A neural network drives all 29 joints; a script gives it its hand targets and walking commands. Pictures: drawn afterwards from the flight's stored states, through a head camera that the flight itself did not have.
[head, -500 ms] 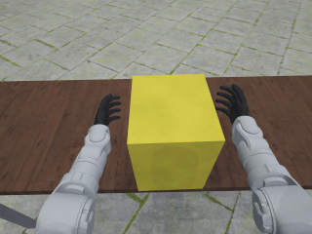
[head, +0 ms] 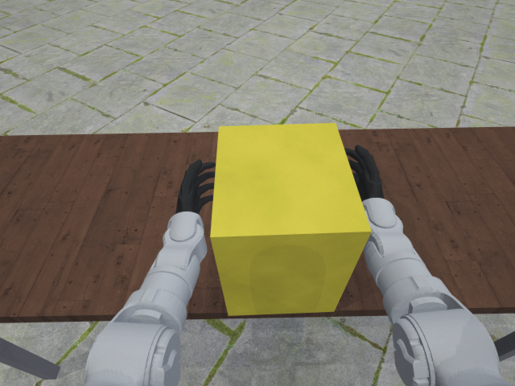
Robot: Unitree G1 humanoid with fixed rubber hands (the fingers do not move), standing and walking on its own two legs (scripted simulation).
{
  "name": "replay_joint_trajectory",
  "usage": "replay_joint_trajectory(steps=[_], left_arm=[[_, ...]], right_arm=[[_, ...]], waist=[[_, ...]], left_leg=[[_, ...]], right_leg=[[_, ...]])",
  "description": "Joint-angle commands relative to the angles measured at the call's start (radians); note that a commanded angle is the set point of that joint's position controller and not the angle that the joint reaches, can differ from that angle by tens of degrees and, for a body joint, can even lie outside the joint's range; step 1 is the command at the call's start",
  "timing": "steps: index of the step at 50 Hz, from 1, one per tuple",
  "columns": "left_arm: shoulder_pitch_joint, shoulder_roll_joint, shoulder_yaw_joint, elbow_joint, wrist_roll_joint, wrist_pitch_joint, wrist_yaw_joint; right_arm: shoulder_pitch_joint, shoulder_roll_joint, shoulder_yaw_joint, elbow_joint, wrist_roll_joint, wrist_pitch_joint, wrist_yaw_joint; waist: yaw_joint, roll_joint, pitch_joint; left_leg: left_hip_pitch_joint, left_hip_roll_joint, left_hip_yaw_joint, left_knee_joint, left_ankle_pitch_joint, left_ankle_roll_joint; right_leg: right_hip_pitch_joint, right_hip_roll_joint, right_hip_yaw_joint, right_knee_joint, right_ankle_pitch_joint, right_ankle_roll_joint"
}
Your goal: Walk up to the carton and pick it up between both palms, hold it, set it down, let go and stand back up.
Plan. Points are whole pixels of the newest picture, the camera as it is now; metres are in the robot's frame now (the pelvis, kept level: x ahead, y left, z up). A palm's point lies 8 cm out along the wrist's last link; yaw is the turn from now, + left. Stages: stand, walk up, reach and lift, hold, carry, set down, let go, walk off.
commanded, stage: reach and lift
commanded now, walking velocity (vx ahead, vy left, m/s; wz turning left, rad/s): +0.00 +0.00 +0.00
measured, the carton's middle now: (279, 223) +0.40 -0.01 +0.03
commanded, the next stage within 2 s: none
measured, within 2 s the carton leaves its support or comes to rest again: leaves its support in 1.26 s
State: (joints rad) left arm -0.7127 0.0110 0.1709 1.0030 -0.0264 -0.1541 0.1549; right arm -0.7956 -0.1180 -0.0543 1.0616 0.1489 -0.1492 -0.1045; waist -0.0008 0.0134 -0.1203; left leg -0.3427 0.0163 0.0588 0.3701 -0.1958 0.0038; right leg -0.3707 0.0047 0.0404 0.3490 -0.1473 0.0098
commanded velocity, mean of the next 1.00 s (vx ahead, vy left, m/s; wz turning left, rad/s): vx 0.00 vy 0.00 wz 0.00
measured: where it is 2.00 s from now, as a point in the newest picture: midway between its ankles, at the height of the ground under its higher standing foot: outside the picture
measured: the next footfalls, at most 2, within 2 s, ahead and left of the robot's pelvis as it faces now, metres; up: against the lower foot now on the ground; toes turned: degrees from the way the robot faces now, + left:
none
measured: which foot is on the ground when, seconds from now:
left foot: down 0.00-1.00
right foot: down 0.00-1.00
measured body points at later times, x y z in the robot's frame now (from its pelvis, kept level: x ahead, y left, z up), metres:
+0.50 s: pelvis +0.00 +0.00 +0.00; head +0.02 -0.01 +0.45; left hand +0.41 +0.14 +0.07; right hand +0.42 -0.15 +0.09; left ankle -0.02 +0.11 -0.74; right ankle +0.01 -0.13 -0.74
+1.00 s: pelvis -0.01 +0.00 +0.00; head +0.02 +0.00 +0.45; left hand +0.40 +0.14 +0.07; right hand +0.42 -0.14 +0.09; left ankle -0.02 +0.11 -0.74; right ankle +0.01 -0.13 -0.74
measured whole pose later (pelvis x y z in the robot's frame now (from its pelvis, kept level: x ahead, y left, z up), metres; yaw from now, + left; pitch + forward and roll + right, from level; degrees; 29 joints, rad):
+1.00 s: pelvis -0.01 +0.00 +0.00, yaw +0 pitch +8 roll +0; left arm -0.70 -0.05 0.35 0.97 0.12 -0.12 0.14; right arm -0.79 -0.02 -0.28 1.06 -0.13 -0.16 -0.08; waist 0.00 0.01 -0.11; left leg -0.32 0.02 0.06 0.37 -0.19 0.00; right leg -0.34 0.01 0.04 0.34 -0.14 0.01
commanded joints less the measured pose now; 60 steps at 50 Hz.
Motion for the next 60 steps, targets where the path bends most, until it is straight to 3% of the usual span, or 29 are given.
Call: replay_joint_trajectory(steps=[1,2,4,6,7,9,12,17,20,22,25,27,30,32,33,34,36,37,40,43,44,48,49,50,53,54,58,59,60], left_arm=[[-0.439,-0.1,0.025,-0.187,0.174,-0.006,0.001],[-0.484,-0.116,0.006,-0.197,0.162,-0.009,-0.001],[-0.499,-0.134,0.029,-0.191,0.186,-0.007,-0.009],[-0.484,-0.155,0.025,-0.186,0.187,-0.009,-0.01],[-0.494,-0.183,0.013,-0.213,0.191,-0.011,-0.009],[-0.455,-0.182,0.036,-0.181,0.219,-0.007,-0.019],[-0.489,-0.231,0.051,-0.196,0.255,-0.017,-0.039],[-0.565,-0.627,-0.074,-0.184,0.31,-0.021,-0.158],[-0.5,-0.623,-0.051,-0.116,0.316,-0.013,-0.172],[-0.52,-0.583,-0.054,-0.167,0.308,-0.025,-0.173],[-0.518,-0.553,-0.02,-0.106,0.323,-0.005,-0.182],[-0.499,-0.596,-0.07,-0.162,0.303,-0.017,-0.182],[-0.52,-0.6,-0.055,-0.123,0.317,-0.007,-0.166],[-0.512,-0.604,-0.076,-0.137,0.299,-0.008,-0.17],[-0.547,-0.605,-0.066,-0.124,0.302,-0.007,-0.173],[-0.523,-0.624,-0.077,-0.153,0.301,-0.007,-0.17],[-0.553,-0.562,-0.021,-0.159,0.325,0.013,-0.167],[-0.541,-0.603,-0.052,-0.152,0.305,0.01,-0.166],[-0.58,-0.592,-0.047,-0.152,0.326,0.014,-0.163],[-0.537,-0.601,-0.044,-0.165,0.323,0.019,-0.163],[-0.537,-0.652,-0.082,-0.161,0.326,0.022,-0.163],[-0.564,-0.653,-0.113,-0.176,0.3,0.019,-0.155],[-0.55,-0.626,-0.064,-0.155,0.309,0.019,-0.156],[-0.531,-0.627,-0.059,-0.143,0.33,0.025,-0.16],[-0.573,-0.637,-0.075,-0.16,0.304,0.013,-0.151],[-0.591,-0.622,-0.069,-0.153,0.317,0.021,-0.151],[-0.552,-0.649,-0.085,-0.146,0.281,0.01,-0.162],[-0.599,-0.66,-0.102,-0.179,0.284,-0.004,-0.163],[-0.593,-0.645,-0.104,-0.205,0.284,-0.001,-0.155]], right_arm=[[-0.336,0.051,-0.12,-0.096,-0.143,-0.017,-0.009],[-0.349,0.059,-0.139,-0.075,-0.138,-0.018,-0.007],[-0.37,0.098,-0.125,-0.085,-0.153,-0.014,0.003],[-0.342,0.123,-0.135,-0.051,-0.157,-0.006,0.015],[-0.339,0.119,-0.14,-0.006,-0.167,-0.004,0.011],[-0.331,0.156,-0.139,-0.097,-0.199,-0.011,0.011],[-0.331,0.214,-0.176,-0.076,-0.26,-0.023,0.034],[-0.369,0.682,-0.117,-0.118,-0.381,-0.027,0.147],[-0.35,0.701,-0.098,-0.116,-0.395,-0.042,0.161],[-0.354,0.715,-0.08,-0.108,-0.398,-0.037,0.162],[-0.354,0.682,-0.145,-0.109,-0.4,-0.023,0.158],[-0.344,0.713,-0.066,-0.13,-0.393,-0.039,0.159],[-0.358,0.693,-0.099,-0.09,-0.398,-0.034,0.162],[-0.367,0.724,-0.081,-0.133,-0.396,-0.043,0.156],[-0.37,0.699,-0.132,-0.108,-0.401,-0.037,0.154],[-0.334,0.715,-0.106,-0.086,-0.39,-0.036,0.155],[-0.325,0.67,-0.16,-0.027,-0.408,-0.012,0.162],[-0.344,0.659,-0.151,-0.063,-0.405,-0.021,0.166],[-0.32,0.675,-0.177,-0.037,-0.433,-0.023,0.161],[-0.348,0.695,-0.132,-0.083,-0.415,-0.025,0.164],[-0.361,0.697,-0.141,-0.096,-0.414,-0.045,0.158],[-0.358,0.723,-0.115,-0.089,-0.391,-0.043,0.146],[-0.381,0.724,-0.094,-0.121,-0.386,-0.03,0.152],[-0.351,0.724,-0.133,-0.089,-0.414,-0.033,0.15],[-0.376,0.757,-0.083,-0.092,-0.373,-0.029,0.145],[-0.355,0.731,-0.119,-0.066,-0.387,-0.025,0.145],[-0.39,0.756,-0.077,-0.163,-0.388,-0.036,0.131],[-0.397,0.796,-0.055,-0.145,-0.387,-0.045,0.126],[-0.389,0.795,-0.041,-0.151,-0.375,-0.039,0.129]], waist=[[-0.02,0.053,-0.469],[-0.046,0.037,-0.48],[-0.011,0.022,-0.478],[-0.017,-0.001,-0.431],[-0.029,0.043,-0.429],[-0.019,0.005,-0.41],[-0.029,-0.003,-0.439],[-0.065,0.012,-0.448],[-0.051,-0.001,-0.447],[-0.044,-0.012,-0.446],[-0.092,0.004,-0.405],[-0.074,0.015,-0.392],[-0.077,0.011,-0.43],[-0.074,-0.013,-0.452],[-0.107,0.013,-0.406],[-0.08,0.034,-0.43],[-0.089,0.001,-0.348],[-0.093,0.037,-0.39],[-0.114,0.027,-0.385],[-0.071,-0.002,-0.368],[-0.109,0.016,-0.43],[-0.105,0.019,-0.458],[-0.066,0.012,-0.413],[-0.092,0.003,-0.409],[-0.063,0.011,-0.441],[-0.096,0.013,-0.433],[-0.09,-0.036,-0.447],[-0.067,-0.013,-0.51],[-0.081,-0.029,-0.517]], left_leg=[[0.219,-0.002,-0.018,0.079,0.477,-0.104],[0.247,0.004,-0.023,0.087,0.488,-0.109],[0.241,-0.005,-0.007,0.075,0.433,-0.089],[0.248,0.007,-0.023,0.06,0.406,-0.086],[0.26,0.002,-0.024,0.071,0.438,-0.104],[0.256,0.004,-0.021,0.045,0.375,-0.084],[0.28,-0.003,-0.013,0.055,0.423,-0.083],[0.274,-0.024,0.0,0.014,0.377,-0.079],[0.273,-0.028,0.001,0.019,0.407,-0.074],[0.222,-0.03,0.006,0.0,0.328,-0.053],[0.193,-0.034,-0.002,-0.02,0.294,-0.057],[0.216,-0.027,0.001,-0.01,0.366,-0.069],[0.244,-0.018,-0.007,-0.011,0.345,-0.067],[0.229,-0.02,0.002,0.0,0.35,-0.065],[0.232,-0.021,-0.007,-0.013,0.322,-0.066],[0.25,-0.015,-0.003,-0.008,0.358,-0.075],[0.223,-0.012,0.003,-0.035,0.256,-0.06],[0.273,-0.001,-0.014,-0.032,0.305,-0.071],[0.262,-0.011,-0.009,-0.021,0.274,-0.072],[0.246,-0.004,-0.002,-0.014,0.331,-0.071],[0.278,-0.007,-0.006,0.002,0.365,-0.089],[0.278,-0.005,-0.019,0.014,0.375,-0.085],[0.243,-0.012,-0.007,0.008,0.339,-0.071],[0.247,-0.009,-0.012,0.001,0.345,-0.072],[0.221,-0.019,0.001,0.001,0.325,-0.074],[0.239,-0.017,-0.002,-0.016,0.281,-0.07],[0.186,-0.026,-0.001,-0.006,0.313,-0.061],[0.169,-0.025,0.01,0.002,0.328,-0.064],[0.19,-0.022,0.001,0.003,0.344,-0.062]], right_leg=[[0.175,0.065,-0.079,-0.028,0.371,-0.024],[0.169,0.066,-0.096,-0.029,0.357,-0.014],[0.159,0.056,-0.087,-0.042,0.323,-0.014],[0.179,0.051,-0.085,-0.042,0.311,-0.015],[0.166,0.048,-0.088,-0.053,0.306,-0.027],[0.177,0.051,-0.088,-0.051,0.278,-0.025],[0.196,0.046,-0.099,-0.037,0.323,-0.022],[0.3,0.034,-0.116,-0.02,0.37,-0.013],[0.344,0.036,-0.117,-0.01,0.468,0.003],[0.377,0.026,-0.093,0.001,0.483,0.003],[0.388,0.029,-0.104,-0.008,0.459,0.009],[0.398,0.034,-0.107,0.003,0.508,0.005],[0.325,0.04,-0.115,-0.02,0.428,0.003],[0.363,0.032,-0.101,-0.005,0.512,0.016],[0.335,0.032,-0.107,-0.023,0.442,0.008],[0.322,0.04,-0.114,-0.02,0.422,-0.004],[0.311,0.037,-0.112,-0.041,0.327,-0.006],[0.272,0.045,-0.123,-0.048,0.306,-0.013],[0.28,0.04,-0.125,-0.046,0.312,-0.003],[0.333,0.04,-0.107,-0.04,0.37,-0.009],[0.302,0.049,-0.133,-0.036,0.371,-0.011],[0.318,0.044,-0.124,-0.04,0.387,-0.012],[0.329,0.041,-0.112,-0.042,0.381,-0.005],[0.335,0.038,-0.114,-0.028,0.415,-0.001],[0.358,0.037,-0.109,-0.026,0.404,-0.009],[0.347,0.037,-0.12,-0.032,0.364,-0.006],[0.402,0.027,-0.103,-0.004,0.481,0.011],[0.426,0.023,-0.1,0.012,0.525,0.018],[0.43,0.03,-0.099,0.007,0.537,0.013]])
